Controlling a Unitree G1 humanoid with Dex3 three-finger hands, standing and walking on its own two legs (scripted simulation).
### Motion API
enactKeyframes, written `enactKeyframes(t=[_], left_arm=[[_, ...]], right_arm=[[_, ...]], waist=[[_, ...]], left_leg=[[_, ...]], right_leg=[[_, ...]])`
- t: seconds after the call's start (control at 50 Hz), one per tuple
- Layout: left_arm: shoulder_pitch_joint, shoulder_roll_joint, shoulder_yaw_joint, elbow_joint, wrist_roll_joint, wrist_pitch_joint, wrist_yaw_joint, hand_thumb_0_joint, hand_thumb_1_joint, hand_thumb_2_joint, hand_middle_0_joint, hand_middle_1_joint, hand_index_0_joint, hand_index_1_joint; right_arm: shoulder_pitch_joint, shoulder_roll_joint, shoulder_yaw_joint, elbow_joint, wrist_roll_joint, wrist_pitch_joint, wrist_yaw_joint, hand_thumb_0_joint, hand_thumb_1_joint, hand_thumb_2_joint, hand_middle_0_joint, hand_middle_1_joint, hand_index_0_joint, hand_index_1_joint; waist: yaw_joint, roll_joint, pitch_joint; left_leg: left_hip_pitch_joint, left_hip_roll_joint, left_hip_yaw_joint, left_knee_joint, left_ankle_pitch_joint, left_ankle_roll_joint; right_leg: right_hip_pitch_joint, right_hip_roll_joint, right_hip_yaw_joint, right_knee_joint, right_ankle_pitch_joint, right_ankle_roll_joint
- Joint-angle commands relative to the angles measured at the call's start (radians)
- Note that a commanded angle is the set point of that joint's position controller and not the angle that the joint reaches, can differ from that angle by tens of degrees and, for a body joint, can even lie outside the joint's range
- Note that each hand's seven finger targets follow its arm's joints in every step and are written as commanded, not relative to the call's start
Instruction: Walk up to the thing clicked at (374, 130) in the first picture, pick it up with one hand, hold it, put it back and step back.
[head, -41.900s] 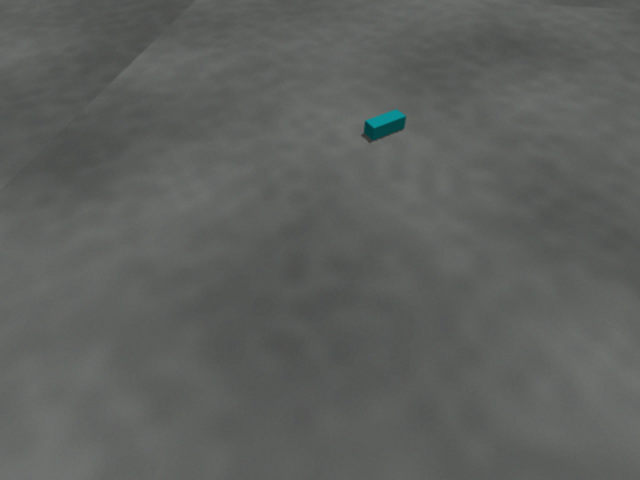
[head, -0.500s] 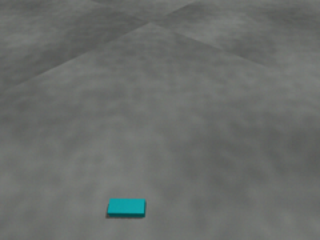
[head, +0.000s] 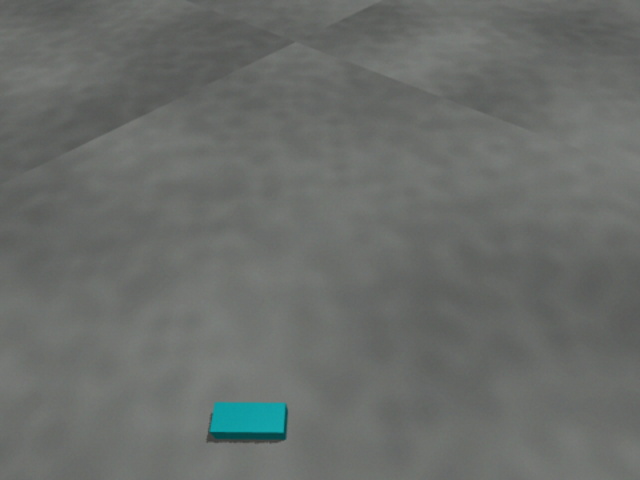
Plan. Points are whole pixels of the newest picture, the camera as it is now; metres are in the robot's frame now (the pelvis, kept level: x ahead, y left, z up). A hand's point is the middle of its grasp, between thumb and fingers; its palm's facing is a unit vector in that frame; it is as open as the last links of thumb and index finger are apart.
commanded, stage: stand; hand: left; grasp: from above
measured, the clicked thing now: (250, 420) +0.41 +0.24 -0.75
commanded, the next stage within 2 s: step back in 0.64 s
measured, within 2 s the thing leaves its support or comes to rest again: neither
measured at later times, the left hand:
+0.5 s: hand out of the picture +0.08 +0.24 -0.16, palm faces +0.00 -0.94 -0.33, open 7.4 cm
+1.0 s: hand out of the picture +0.08 +0.31 -0.18, palm faces -0.01 -0.93 -0.37, open 7.4 cm
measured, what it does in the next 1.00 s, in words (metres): steps on the spot: left foot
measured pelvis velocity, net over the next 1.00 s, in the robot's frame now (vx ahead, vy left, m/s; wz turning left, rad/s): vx -0.06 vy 0.04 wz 0.02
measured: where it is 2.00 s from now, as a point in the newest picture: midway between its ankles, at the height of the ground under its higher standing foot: outside the picture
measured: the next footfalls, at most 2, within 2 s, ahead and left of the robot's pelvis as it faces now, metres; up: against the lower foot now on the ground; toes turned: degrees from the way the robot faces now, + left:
left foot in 0.96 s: -0.02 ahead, +0.13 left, +0.00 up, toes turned -2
right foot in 1.48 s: -0.17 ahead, -0.08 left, +0.00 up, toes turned -4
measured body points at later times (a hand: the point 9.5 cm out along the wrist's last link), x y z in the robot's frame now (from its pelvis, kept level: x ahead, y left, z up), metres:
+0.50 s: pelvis +0.00 +0.00 +0.00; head +0.01 -0.01 +0.45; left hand +0.08 +0.29 -0.13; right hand +0.08 -0.30 -0.14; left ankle +0.01 +0.12 -0.75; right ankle -0.03 -0.11 -0.75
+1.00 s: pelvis -0.06 +0.04 -0.03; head +0.01 +0.06 +0.41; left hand +0.08 +0.36 -0.16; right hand +0.02 -0.29 -0.13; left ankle -0.06 +0.13 -0.75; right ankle -0.03 -0.11 -0.74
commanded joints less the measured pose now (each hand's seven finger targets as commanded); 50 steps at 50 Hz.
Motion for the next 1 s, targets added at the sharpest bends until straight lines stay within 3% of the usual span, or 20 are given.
enactKeyframes(t=[0.0, 0.12, 0.28, 0.32, 0.36, 0.5, 0.6, 0.62, 0.66, 0.72, 0.76, 0.8, 0.82, 0.84, 0.88, 0.9, 0.92, 0.94, 0.96, 0.98], left_arm=[[-0.027, 0.209, 0.036, -0.057, -0.004, -0.017, 0.015, 0.000, 0.899, 0.900, -0.200, -0.300, -0.200, -0.300], [-0.029, 0.216, 0.033, -0.066, -0.004, -0.022, 0.017, 0.000, 0.900, 0.900, -0.200, -0.300, -0.200, -0.300], [-0.024, 0.219, 0.026, -0.065, -0.003, -0.020, 0.013, 0.000, 0.900, 0.900, -0.200, -0.300, -0.200, -0.300], [-0.019, 0.224, 0.025, -0.067, -0.003, -0.023, 0.012, 0.000, 0.900, 0.900, -0.200, -0.300, -0.200, -0.300], [-0.029, 0.226, 0.026, -0.068, -0.003, -0.023, 0.012, 0.000, 0.900, 0.900, -0.200, -0.300, -0.200, -0.300], [-0.016, 0.226, 0.022, -0.072, -0.006, -0.024, 0.013, 0.000, 0.900, 0.900, -0.200, -0.300, -0.200, -0.300], [-0.012, 0.226, 0.018, -0.076, -0.007, -0.023, 0.012, 0.000, 0.900, 0.900, -0.200, -0.300, -0.200, -0.300], [-0.027, 0.314, 0.066, -0.091, -0.025, -0.013, 0.016, 0.000, 0.900, 0.900, -0.200, -0.300, -0.200, -0.300], [0.011, 0.302, 0.072, -0.118, -0.028, -0.006, 0.022, 0.000, 0.900, 0.900, -0.200, -0.300, -0.200, -0.300], [-0.027, 0.311, 0.082, -0.175, -0.022, 0.004, 0.019, 0.000, 0.900, 0.900, -0.200, -0.300, -0.200, -0.300], [-0.067, 0.330, 0.086, -0.215, -0.011, 0.014, 0.018, 0.000, 0.900, 0.900, -0.200, -0.300, -0.200, -0.300], [-0.108, 0.338, 0.089, -0.258, 0.005, 0.019, 0.019, 0.000, 0.900, 0.900, -0.200, -0.300, -0.200, -0.300], [-0.117, 0.341, 0.089, -0.268, 0.010, 0.019, 0.019, 0.000, 0.900, 0.900, -0.200, -0.300, -0.200, -0.300], [-0.122, 0.335, 0.088, -0.280, 0.012, 0.018, 0.018, 0.000, 0.900, 0.900, -0.200, -0.300, -0.200, -0.300], [-0.129, 0.324, 0.081, -0.293, 0.011, 0.023, 0.019, 0.000, 0.900, 0.900, -0.200, -0.300, -0.200, -0.300], [-0.108, 0.316, 0.079, -0.301, 0.007, 0.030, 0.018, 0.000, 0.900, 0.900, -0.200, -0.300, -0.200, -0.300], [-0.101, 0.309, 0.075, -0.309, -0.003, 0.039, 0.015, 0.000, 0.900, 0.900, -0.200, -0.300, -0.200, -0.300], [-0.069, 0.249, 0.068, -0.326, -0.018, 0.046, 0.014, 0.000, 0.900, 0.900, -0.200, -0.300, -0.200, -0.300], [-0.058, 0.234, 0.066, -0.327, -0.015, 0.055, 0.025, 0.000, 0.900, 0.900, -0.200, -0.300, -0.200, -0.300], [-0.050, 0.248, 0.069, -0.320, -0.006, 0.058, 0.037, 0.000, 0.900, 0.900, -0.200, -0.300, -0.200, -0.300]], right_arm=[[-0.034, -0.194, -0.034, -0.050, 0.004, -0.017, -0.011, 0.000, -0.900, -0.900, 0.200, 0.300, 0.200, 0.300], [-0.036, -0.201, -0.035, -0.057, 0.004, -0.017, -0.009, 0.000, -0.900, -0.900, 0.200, 0.300, 0.200, 0.300], [-0.039, -0.205, -0.031, -0.053, 0.007, -0.016, -0.007, 0.000, -0.900, -0.900, 0.200, 0.300, 0.200, 0.300], [-0.040, -0.210, -0.032, -0.057, 0.006, -0.017, -0.006, 0.000, -0.900, -0.900, 0.200, 0.300, 0.200, 0.300], [-0.036, -0.208, -0.029, -0.056, 0.007, -0.017, -0.005, 0.000, -0.900, -0.900, 0.200, 0.300, 0.200, 0.300], [-0.037, -0.213, -0.031, -0.061, 0.007, -0.019, -0.006, 0.000, -0.900, -0.900, 0.200, 0.300, 0.200, 0.300], [-0.027, -0.215, -0.029, -0.057, 0.009, -0.019, -0.005, 0.000, -0.900, -0.900, 0.200, 0.300, 0.200, 0.300], [-0.073, -0.280, -0.049, -0.087, 0.018, -0.001, 0.000, 0.000, -0.900, -0.900, 0.200, 0.300, 0.200, 0.300], [-0.050, -0.254, -0.050, -0.114, 0.029, 0.010, 0.002, 0.000, -0.900, -0.900, 0.200, 0.300, 0.200, 0.300], [-0.030, -0.247, -0.061, -0.155, 0.030, 0.026, 0.006, 0.000, -0.900, -0.900, 0.200, 0.300, 0.200, 0.300], [-0.018, -0.244, -0.070, -0.176, 0.023, 0.040, 0.008, 0.000, -0.900, -0.900, 0.200, 0.300, 0.200, 0.300], [0.032, -0.247, -0.080, -0.195, 0.013, 0.053, 0.015, 0.000, -0.900, -0.900, 0.200, 0.300, 0.200, 0.300], [0.047, -0.247, -0.084, -0.203, 0.014, 0.056, 0.018, 0.000, -0.900, -0.900, 0.200, 0.300, 0.200, 0.300], [0.051, -0.243, -0.083, -0.213, 0.018, 0.054, 0.022, 0.000, -0.900, -0.900, 0.200, 0.300, 0.200, 0.300], [0.083, -0.237, -0.086, -0.217, 0.019, 0.045, 0.021, 0.000, -0.900, -0.900, 0.200, 0.300, 0.200, 0.300], [0.098, -0.234, -0.087, -0.215, 0.013, 0.037, 0.020, 0.000, -0.900, -0.900, 0.200, 0.300, 0.200, 0.300], [0.106, -0.255, -0.095, -0.217, 0.001, 0.028, 0.016, 0.000, -0.900, -0.900, 0.200, 0.300, 0.200, 0.300], [0.084, -0.324, -0.111, -0.238, -0.021, 0.019, 0.011, 0.000, -0.900, -0.900, 0.200, 0.300, 0.200, 0.300], [0.083, -0.375, -0.119, -0.251, -0.015, 0.012, 0.011, 0.000, -0.900, -0.900, 0.200, 0.300, 0.200, 0.300], [0.096, -0.403, -0.126, -0.260, -0.006, 0.012, 0.009, 0.000, -0.900, -0.900, 0.200, 0.300, 0.200, 0.300]], waist=[[-0.003, -0.020, -0.066], [-0.007, -0.024, -0.108], [-0.004, -0.015, -0.066], [-0.003, -0.009, -0.091], [-0.007, -0.005, -0.076], [-0.003, -0.016, -0.107], [-0.003, -0.005, -0.087], [-0.010, -0.017, 0.023], [-0.010, -0.030, -0.057], [-0.018, -0.075, -0.123], [-0.017, -0.118, -0.109], [-0.031, -0.187, -0.083], [-0.036, -0.187, -0.063], [-0.031, -0.180, -0.051], [-0.037, -0.175, -0.069], [-0.036, -0.149, -0.082], [-0.042, -0.058, -0.093], [-0.020, 0.131, -0.099], [-0.024, 0.173, -0.112], [-0.055, 0.181, -0.150]], left_leg=[[0.027, 0.128, -0.107, -0.042, 0.179, 0.018], [0.054, 0.131, -0.096, -0.018, 0.258, 0.025], [0.023, 0.130, -0.104, -0.041, 0.184, 0.016], [0.050, 0.133, -0.100, -0.033, 0.198, 0.023], [0.026, 0.130, -0.103, -0.045, 0.163, 0.019], [0.057, 0.136, -0.098, -0.025, 0.259, 0.024], [0.039, 0.135, -0.100, -0.035, 0.224, 0.021], [-0.056, 0.114, -0.103, 0.073, 0.351, 0.042], [-0.037, 0.097, -0.073, 0.168, 0.387, 0.054], [-0.066, 0.045, -0.043, 0.282, 0.268, 0.047], [-0.086, -0.009, -0.019, 0.417, 0.028, 0.032], [-0.121, -0.029, -0.044, 0.564, -0.327, 0.045], [-0.133, -0.025, -0.057, 0.586, -0.378, 0.049], [-0.149, -0.031, -0.049, 0.580, -0.364, 0.047], [-0.164, -0.014, -0.013, 0.403, -0.240, 0.037], [-0.146, -0.007, 0.004, 0.232, -0.115, 0.031], [-0.102, 0.048, -0.050, 0.109, 0.182, 0.042], [-0.036, 0.212, -0.282, 0.066, 0.466, 0.101], [0.018, 0.317, -0.384, 0.077, 0.694, 0.185], [-0.007, 0.364, -0.451, 0.070, 0.668, 0.226]], right_leg=[[-0.027, -0.123, 0.097, -0.067, 0.147, -0.009], [-0.001, -0.129, 0.089, -0.051, 0.271, -0.005], [-0.022, -0.124, 0.092, -0.072, 0.160, -0.010], [-0.018, -0.129, 0.098, -0.069, 0.194, -0.011], [-0.019, -0.126, 0.097, -0.071, 0.155, -0.012], [0.000, -0.129, 0.085, -0.052, 0.255, -0.011], [-0.009, -0.128, 0.088, -0.058, 0.214, -0.014], [-0.086, -0.116, 0.107, 0.024, 0.364, -0.025], [-0.067, -0.131, 0.099, 0.065, 0.451, -0.059], [-0.084, -0.192, 0.159, 0.078, 0.447, -0.131], [-0.159, -0.278, 0.224, 0.069, 0.447, -0.198], [-0.240, -0.357, 0.274, 0.071, 0.425, -0.257], [-0.268, -0.359, 0.261, 0.085, 0.422, -0.263], [-0.263, -0.333, 0.238, 0.109, 0.435, -0.252], [-0.187, -0.274, 0.193, 0.182, 0.411, -0.192], [-0.151, -0.233, 0.165, 0.246, 0.378, -0.151], [-0.163, -0.161, 0.120, 0.349, 0.309, -0.104], [-0.281, 0.002, 0.057, 0.521, 0.078, -0.040], [-0.387, 0.112, 0.105, 0.657, -0.409, -0.027], [-0.384, 0.124, 0.206, 0.765, -0.479, -0.022]])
